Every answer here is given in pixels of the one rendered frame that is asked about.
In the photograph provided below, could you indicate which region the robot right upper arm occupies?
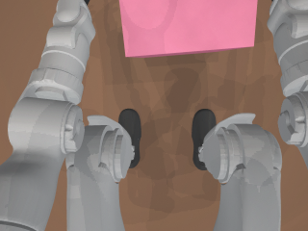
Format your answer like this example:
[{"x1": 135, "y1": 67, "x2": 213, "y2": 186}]
[{"x1": 277, "y1": 90, "x2": 308, "y2": 169}]

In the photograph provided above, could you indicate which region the robot right forearm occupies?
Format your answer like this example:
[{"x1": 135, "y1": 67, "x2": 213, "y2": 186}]
[{"x1": 267, "y1": 0, "x2": 308, "y2": 97}]

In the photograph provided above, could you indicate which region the robot right shin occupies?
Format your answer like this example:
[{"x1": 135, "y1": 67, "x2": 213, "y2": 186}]
[{"x1": 198, "y1": 113, "x2": 282, "y2": 174}]

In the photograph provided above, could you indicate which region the right robot thigh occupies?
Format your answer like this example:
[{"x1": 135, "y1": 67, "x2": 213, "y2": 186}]
[{"x1": 209, "y1": 123, "x2": 281, "y2": 231}]

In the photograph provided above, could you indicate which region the carton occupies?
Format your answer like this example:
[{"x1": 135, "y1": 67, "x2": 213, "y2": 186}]
[{"x1": 119, "y1": 0, "x2": 258, "y2": 58}]

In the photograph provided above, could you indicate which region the robot left forearm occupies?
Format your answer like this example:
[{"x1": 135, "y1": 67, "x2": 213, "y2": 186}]
[{"x1": 8, "y1": 0, "x2": 96, "y2": 144}]

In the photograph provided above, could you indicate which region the robot left upper arm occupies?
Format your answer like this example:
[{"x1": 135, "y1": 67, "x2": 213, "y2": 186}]
[{"x1": 0, "y1": 96, "x2": 85, "y2": 231}]

